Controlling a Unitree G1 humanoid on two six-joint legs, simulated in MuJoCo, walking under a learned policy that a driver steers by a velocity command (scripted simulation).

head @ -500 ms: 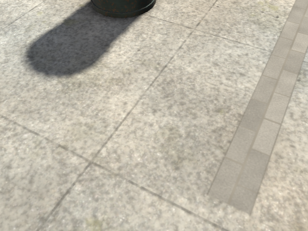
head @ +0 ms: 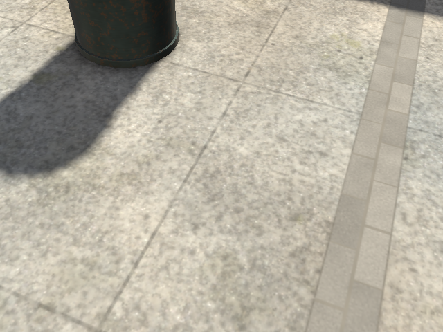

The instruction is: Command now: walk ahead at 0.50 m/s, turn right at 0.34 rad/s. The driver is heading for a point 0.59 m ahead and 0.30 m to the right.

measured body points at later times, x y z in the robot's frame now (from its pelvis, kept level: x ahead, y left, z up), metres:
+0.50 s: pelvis +0.28 -0.07 +0.00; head +0.31 -0.09 +0.45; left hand +0.44 +0.17 -0.11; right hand +0.38 -0.38 -0.09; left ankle +0.40 +0.09 -0.67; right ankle +0.27 -0.14 -0.75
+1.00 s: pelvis +0.55 -0.10 +0.00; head +0.58 -0.12 +0.45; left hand +0.84 +0.02 -0.10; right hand +0.45 -0.37 -0.12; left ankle +0.59 -0.01 -0.75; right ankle +0.54 -0.28 -0.68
